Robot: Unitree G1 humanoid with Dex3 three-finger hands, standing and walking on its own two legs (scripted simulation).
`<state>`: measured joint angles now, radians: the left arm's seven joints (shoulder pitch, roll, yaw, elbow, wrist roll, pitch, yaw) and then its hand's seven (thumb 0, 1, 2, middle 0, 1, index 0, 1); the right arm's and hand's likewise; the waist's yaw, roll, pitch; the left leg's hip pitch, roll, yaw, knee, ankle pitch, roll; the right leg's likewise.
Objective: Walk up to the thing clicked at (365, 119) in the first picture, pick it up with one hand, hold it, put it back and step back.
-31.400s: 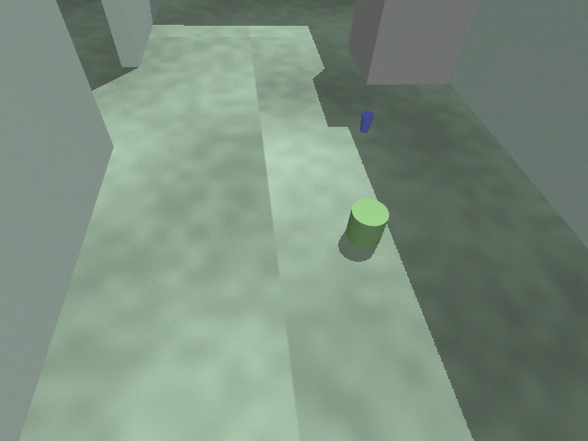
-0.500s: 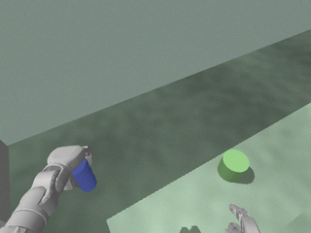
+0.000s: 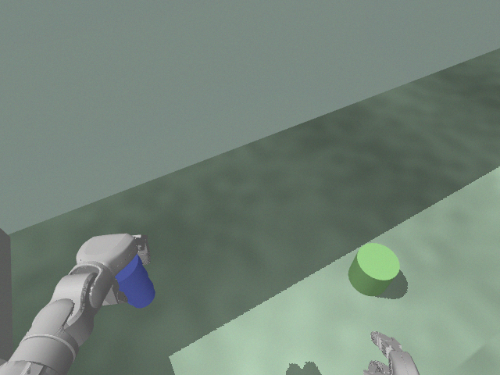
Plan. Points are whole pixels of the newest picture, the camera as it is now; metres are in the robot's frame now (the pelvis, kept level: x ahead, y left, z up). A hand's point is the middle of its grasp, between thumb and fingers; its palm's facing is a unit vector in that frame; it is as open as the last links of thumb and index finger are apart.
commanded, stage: crouch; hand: left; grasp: from above
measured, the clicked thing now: (131, 281) +0.31 +0.22 -0.07
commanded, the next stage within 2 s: none
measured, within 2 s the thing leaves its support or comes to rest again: neither
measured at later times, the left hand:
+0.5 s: hand (125, 291) +0.30 +0.24 -0.11, palm faces -0.43 +0.01 -0.90, open 9.3 cm
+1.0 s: hand (149, 305) +0.37 +0.27 -0.36, palm faces -0.44 +0.00 -0.90, open 9.3 cm
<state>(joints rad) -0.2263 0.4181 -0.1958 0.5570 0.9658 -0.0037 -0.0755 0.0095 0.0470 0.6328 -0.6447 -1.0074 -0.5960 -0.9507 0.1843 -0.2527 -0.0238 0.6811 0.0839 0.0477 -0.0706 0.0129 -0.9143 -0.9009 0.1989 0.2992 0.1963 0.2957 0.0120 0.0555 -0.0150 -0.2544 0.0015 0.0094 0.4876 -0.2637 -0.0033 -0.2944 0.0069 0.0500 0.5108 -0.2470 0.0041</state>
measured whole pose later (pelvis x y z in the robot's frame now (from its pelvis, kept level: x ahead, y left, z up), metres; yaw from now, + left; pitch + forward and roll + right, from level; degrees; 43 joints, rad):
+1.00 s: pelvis -0.07 +0.02 -0.24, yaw +0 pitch +35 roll -3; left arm -0.79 0.56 0.00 1.24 1.16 -0.13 0.28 -0.01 0.07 0.62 -0.62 -1.02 -0.57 -0.97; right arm 0.27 -0.24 -0.04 0.73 -0.03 -0.01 0.01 0.01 -0.90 -0.90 0.20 0.30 0.20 0.30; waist -0.16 0.06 -0.20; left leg -1.73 -0.01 -0.04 1.75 -0.63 0.02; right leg -1.72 0.02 0.00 1.69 -0.58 0.03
